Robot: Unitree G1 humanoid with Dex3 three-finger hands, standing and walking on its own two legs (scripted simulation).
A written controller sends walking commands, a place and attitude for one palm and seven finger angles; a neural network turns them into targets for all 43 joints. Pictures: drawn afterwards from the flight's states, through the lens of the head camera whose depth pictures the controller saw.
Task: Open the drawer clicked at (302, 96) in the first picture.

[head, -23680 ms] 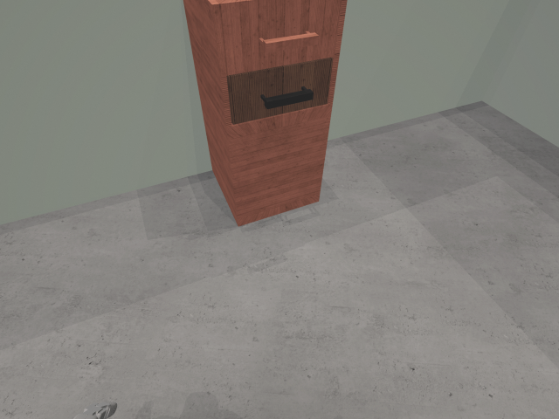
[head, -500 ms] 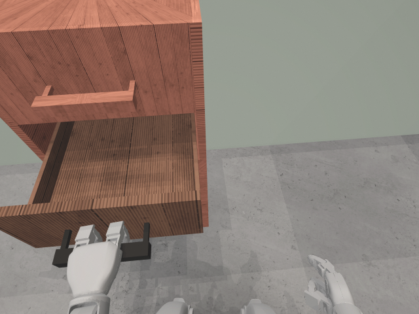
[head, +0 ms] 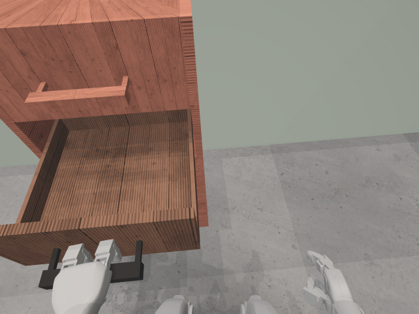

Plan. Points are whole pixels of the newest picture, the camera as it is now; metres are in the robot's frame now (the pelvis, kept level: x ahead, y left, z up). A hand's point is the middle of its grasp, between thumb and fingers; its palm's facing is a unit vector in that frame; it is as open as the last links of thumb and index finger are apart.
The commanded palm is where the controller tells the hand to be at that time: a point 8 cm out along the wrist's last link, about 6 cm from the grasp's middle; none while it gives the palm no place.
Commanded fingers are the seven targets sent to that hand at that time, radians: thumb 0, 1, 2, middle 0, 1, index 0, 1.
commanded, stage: pull the drawer open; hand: left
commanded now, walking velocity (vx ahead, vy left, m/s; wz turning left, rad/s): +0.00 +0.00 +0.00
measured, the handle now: (95, 262) +0.22 +0.24 -0.03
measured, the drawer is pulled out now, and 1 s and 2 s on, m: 0.26 0.30 0.29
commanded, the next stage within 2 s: open the thumb to release the handle in 0.56 s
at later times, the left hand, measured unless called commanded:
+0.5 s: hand out of the picture +0.13 +0.22 -0.05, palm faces -0.13 -0.12 -0.98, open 6.2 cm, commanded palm +0.09 +0.21 +0.01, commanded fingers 0.00 0.90 0.90 -0.40 -1.35 -0.40 -1.35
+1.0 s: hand (92, 312) +0.14 +0.22 -0.05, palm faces -0.07 -0.10 -0.99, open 8.6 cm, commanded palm +0.12 +0.21 +0.01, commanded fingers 0.00 -0.36 0.36 -0.31 -1.22 -0.31 -1.22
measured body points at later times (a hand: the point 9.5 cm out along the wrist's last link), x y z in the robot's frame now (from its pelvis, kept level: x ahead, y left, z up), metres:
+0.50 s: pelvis +0.00 -0.01 -0.02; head +0.06 -0.03 +0.43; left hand +0.14 +0.22 +0.01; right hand +0.22 -0.21 -0.11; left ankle -0.01 +0.12 -0.65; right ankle +0.01 -0.10 -0.65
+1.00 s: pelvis -0.01 -0.01 -0.02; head +0.07 -0.03 +0.42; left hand +0.14 +0.22 +0.01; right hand +0.21 -0.21 -0.13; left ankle -0.01 +0.12 -0.65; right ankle +0.01 -0.10 -0.65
